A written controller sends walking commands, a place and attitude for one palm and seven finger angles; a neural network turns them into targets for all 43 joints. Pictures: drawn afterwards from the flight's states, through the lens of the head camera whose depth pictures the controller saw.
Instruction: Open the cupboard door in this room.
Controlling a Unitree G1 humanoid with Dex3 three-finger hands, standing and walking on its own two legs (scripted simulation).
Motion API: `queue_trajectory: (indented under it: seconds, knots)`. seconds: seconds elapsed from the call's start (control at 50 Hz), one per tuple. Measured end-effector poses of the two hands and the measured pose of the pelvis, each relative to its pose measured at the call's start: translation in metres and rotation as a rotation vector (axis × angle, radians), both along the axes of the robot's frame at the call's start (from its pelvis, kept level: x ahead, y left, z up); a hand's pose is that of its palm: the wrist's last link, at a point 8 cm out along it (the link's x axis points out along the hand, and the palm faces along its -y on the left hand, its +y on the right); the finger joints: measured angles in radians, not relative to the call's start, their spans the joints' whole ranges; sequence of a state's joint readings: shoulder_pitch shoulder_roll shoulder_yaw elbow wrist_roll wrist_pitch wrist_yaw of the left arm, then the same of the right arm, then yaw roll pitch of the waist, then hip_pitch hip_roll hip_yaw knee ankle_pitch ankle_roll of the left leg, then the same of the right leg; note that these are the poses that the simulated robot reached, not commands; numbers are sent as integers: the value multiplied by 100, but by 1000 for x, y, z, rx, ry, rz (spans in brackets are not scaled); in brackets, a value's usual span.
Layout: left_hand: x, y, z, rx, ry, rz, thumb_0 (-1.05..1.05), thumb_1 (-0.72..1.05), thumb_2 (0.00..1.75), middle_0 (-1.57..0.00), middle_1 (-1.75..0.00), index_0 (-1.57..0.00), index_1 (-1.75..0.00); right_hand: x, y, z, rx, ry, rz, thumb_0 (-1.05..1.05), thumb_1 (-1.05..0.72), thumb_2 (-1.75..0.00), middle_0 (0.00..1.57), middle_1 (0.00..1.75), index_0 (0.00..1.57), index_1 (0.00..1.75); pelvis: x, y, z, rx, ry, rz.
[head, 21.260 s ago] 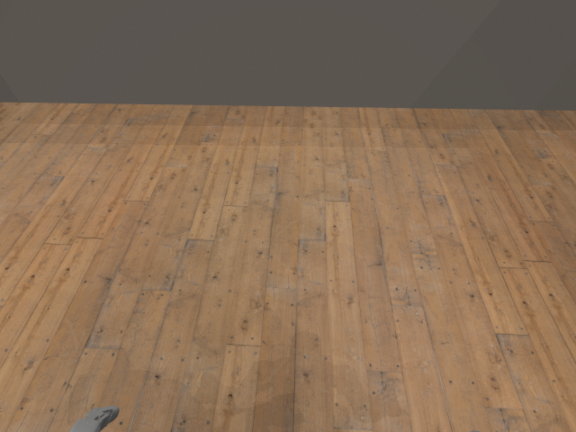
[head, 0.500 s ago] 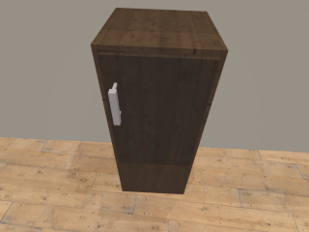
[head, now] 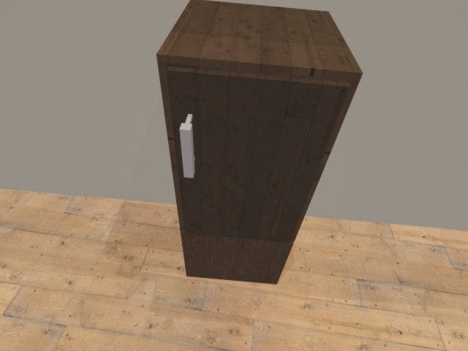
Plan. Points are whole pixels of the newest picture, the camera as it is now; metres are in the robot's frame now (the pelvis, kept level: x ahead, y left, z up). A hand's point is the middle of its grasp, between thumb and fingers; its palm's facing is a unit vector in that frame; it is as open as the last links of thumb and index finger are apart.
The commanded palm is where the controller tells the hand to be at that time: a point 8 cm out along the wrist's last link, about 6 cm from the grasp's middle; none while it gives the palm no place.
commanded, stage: come to a stop and stand still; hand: left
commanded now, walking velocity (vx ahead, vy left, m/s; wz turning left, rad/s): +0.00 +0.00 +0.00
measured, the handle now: (189, 146) +0.54 +0.14 +0.04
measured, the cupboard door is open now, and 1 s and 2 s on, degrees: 0 0 0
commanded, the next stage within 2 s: look again from close up in 0.08 s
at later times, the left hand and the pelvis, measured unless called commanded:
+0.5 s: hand out of the picture +0.02 +0.20 -0.18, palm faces -0.02 -0.97 -0.24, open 7.4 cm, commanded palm none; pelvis +0.01 +0.00 +0.00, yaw +0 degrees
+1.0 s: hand (127, 267) +0.25 +0.21 +0.00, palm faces +0.26 -0.96 -0.10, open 7.7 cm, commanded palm +0.15 +0.25 -0.05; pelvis +0.03 -0.01 -0.02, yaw +2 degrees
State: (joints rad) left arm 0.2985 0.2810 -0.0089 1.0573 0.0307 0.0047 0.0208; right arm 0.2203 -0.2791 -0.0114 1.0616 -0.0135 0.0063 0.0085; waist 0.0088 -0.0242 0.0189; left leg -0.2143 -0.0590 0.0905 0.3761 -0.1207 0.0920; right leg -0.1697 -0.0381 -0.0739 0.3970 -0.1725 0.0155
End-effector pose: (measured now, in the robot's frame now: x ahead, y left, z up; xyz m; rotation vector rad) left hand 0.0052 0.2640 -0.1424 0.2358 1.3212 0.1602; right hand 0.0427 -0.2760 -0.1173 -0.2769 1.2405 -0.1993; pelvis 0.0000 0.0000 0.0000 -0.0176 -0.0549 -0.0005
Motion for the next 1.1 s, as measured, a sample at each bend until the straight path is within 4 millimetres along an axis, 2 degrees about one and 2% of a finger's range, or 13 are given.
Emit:
queue_trajectory:
  seconds: [0.14,0.28,0.8,0.82,0.84,0.92,0.98,1.02,1.04,1.06,1.1]
  knots:
    - [-13,0,-1,-1,46,12,0,91,90,-20,-30,-20,-30,-6,8,-5,17,34,-14,1,-90,-89,21,30,20,30,1,2,1,4,3,0]
    - [-12,-4,0,-5,55,15,0,91,90,-20,-30,-20,-30,-3,14,-8,37,43,-20,1,-90,-89,21,30,20,30,5,2,1,5,6,0]
    - [43,-27,-3,-36,4,-19,0,91,90,-20,-30,-20,-30,21,21,-9,58,49,-28,1,-90,-89,20,30,20,30,31,-3,3,5,23,-10]
    - [54,-25,2,-46,-57,47,0,91,90,-20,-30,-20,-30,25,22,-8,59,14,-30,1,-90,-89,20,30,20,30,31,-3,2,5,23,-3]
    - [73,-23,16,-44,-189,85,1,91,90,-20,-30,-20,-30,31,23,-5,54,-50,-17,1,-90,-89,20,30,20,30,32,-4,0,11,23,-1]
    - [156,-16,97,9,-755,114,1,88,88,-21,-32,-21,-32,65,27,2,69,-289,40,1,-90,-89,20,30,20,30,33,-8,-6,40,37,27]
    - [201,-13,146,4,-1079,62,1,84,87,-21,-35,-21,-34,97,26,1,89,-423,79,1,-90,-89,21,30,20,30,32,-10,-16,28,76,48]
    - [215,-11,159,-17,-1227,4,1,80,85,-21,-37,-21,-37,119,23,2,94,-498,87,1,-90,-89,21,30,20,30,32,-14,-25,24,127,34]
    - [218,-11,158,-35,-1279,-34,0,79,84,-21,-38,-21,-38,130,21,3,92,-534,94,1,-90,-89,21,30,20,30,31,-18,-31,24,153,27]
    - [219,-13,153,-58,-1311,-76,0,77,84,-21,-39,-21,-39,140,18,4,88,-567,103,1,-90,-89,21,30,20,30,31,-21,-37,23,173,22]
    - [211,-16,131,-123,-1301,-142,0,73,82,-21,-42,-21,-42,159,11,8,74,-622,133,2,-90,-89,21,30,20,30,31,-28,-49,19,204,21]
